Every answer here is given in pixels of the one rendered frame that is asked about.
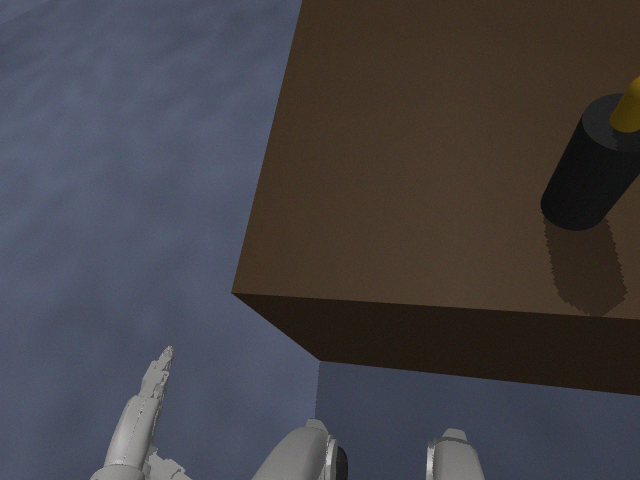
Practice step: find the bottle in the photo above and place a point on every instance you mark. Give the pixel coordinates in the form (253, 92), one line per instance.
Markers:
(600, 162)

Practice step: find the left robot hand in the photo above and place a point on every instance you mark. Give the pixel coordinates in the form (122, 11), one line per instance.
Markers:
(132, 441)

